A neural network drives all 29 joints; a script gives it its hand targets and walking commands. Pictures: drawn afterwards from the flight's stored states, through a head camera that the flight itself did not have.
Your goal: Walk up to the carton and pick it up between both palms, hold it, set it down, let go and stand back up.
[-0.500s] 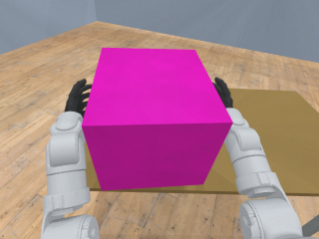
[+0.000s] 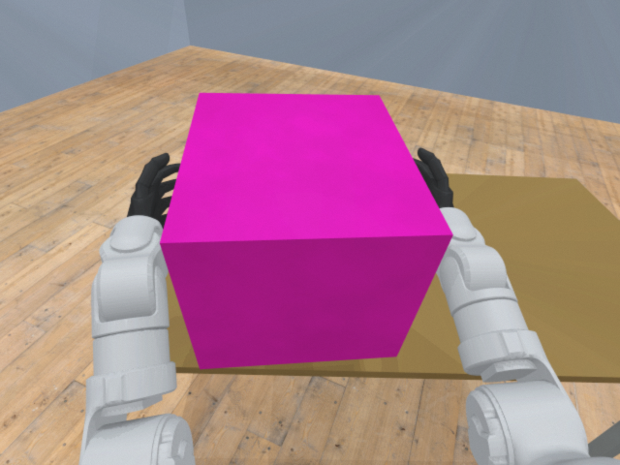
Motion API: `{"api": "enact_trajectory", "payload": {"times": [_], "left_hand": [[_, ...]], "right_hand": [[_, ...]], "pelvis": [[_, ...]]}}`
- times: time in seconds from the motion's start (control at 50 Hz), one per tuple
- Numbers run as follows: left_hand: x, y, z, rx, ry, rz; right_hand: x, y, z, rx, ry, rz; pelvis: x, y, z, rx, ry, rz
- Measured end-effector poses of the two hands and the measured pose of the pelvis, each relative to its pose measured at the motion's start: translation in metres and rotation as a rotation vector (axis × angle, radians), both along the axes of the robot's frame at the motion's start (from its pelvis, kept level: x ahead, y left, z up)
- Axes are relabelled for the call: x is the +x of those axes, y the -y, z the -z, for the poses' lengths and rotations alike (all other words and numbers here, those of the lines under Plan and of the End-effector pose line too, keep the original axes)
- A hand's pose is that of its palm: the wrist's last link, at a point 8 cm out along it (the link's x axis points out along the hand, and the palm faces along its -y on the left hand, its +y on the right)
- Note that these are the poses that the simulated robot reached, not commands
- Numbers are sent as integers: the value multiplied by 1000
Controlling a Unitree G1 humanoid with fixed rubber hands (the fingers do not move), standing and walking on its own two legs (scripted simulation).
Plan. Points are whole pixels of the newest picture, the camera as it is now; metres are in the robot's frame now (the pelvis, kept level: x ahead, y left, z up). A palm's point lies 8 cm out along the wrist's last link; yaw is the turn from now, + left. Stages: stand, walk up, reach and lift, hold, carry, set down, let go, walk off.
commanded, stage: hold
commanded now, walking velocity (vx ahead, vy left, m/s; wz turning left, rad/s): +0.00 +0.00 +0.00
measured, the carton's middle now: (296, 222) +0.39 +0.00 +0.15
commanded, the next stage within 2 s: none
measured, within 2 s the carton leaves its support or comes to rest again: neither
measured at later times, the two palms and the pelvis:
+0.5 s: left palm (146, 218) +0.35 +0.18 +0.20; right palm (432, 208) +0.36 -0.17 +0.20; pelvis +0.00 +0.00 +0.00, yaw +0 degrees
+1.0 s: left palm (149, 220) +0.35 +0.18 +0.19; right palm (433, 211) +0.36 -0.17 +0.19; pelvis +0.00 +0.00 +0.00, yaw +0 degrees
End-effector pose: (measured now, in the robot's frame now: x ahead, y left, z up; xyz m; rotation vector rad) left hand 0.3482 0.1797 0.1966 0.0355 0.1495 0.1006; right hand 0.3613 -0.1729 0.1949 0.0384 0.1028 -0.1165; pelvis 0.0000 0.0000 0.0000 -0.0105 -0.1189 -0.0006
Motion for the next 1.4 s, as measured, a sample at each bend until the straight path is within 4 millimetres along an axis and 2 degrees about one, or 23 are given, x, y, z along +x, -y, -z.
{"api": "enact_trajectory", "payload": {"times": [0.74,1.08,1.24,1.4], "left_hand": [[1,-7,4,-10,-10,-10],[3,1,5,1,-12,5],[3,-2,-3,4,11,-9],[4,-2,2,-5,-9,0]], "right_hand": [[4,-7,0,-7,-10,-7],[1,1,6,7,-12,7],[5,-2,-2,8,11,-5],[4,-2,0,-3,-8,1]], "pelvis": [[2,-1,0,0,1,-6],[3,-1,0,0,-1,-2],[4,0,0,0,-6,-2],[3,1,0,-1,4,-10]]}}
